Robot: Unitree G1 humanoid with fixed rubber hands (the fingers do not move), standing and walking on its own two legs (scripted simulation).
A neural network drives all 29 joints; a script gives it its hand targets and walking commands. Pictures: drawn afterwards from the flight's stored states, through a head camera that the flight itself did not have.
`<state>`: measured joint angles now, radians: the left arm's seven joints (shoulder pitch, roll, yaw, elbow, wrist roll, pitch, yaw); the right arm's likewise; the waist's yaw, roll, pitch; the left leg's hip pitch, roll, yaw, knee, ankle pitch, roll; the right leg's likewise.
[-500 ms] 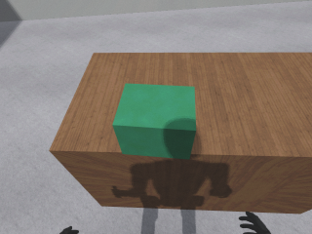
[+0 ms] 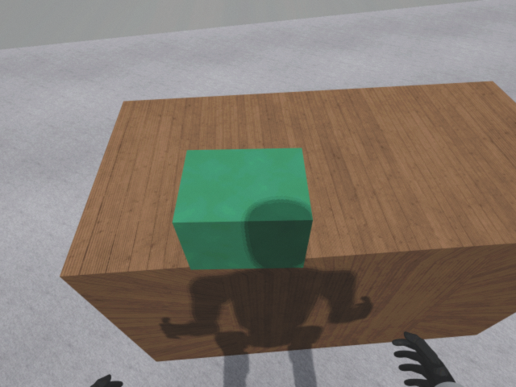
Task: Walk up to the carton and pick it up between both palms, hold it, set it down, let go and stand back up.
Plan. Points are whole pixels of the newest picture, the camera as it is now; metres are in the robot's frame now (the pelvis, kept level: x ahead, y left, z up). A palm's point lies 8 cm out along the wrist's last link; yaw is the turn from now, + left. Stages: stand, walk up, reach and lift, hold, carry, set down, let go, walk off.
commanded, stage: walk up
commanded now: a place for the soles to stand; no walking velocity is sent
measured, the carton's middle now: (245, 209) +0.42 +0.03 +0.01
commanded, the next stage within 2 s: reach and lift in 1.64 s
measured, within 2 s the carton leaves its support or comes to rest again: neither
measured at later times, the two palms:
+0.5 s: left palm out of the picture +0.15 +0.26 -0.08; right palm out of the picture +0.08 -0.27 -0.10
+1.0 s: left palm (95, 386) +0.16 +0.26 -0.08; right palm out of the picture +0.05 -0.26 -0.10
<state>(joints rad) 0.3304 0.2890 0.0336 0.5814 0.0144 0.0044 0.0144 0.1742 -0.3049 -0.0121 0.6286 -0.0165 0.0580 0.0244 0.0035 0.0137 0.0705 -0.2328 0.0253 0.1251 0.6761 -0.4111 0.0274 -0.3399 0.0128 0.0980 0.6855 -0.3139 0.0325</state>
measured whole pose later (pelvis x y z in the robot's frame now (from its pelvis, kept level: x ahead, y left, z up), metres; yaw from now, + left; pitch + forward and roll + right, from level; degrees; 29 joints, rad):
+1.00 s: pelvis -0.01 +0.02 +0.00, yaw -9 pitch -2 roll +0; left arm 0.27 0.29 0.03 0.57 0.02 0.01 0.02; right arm 0.29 -0.32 0.00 0.62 -0.01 0.04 0.02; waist -0.02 0.01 0.08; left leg -0.21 0.03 0.21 0.67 -0.43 0.05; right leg -0.37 0.03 0.15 0.68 -0.27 0.03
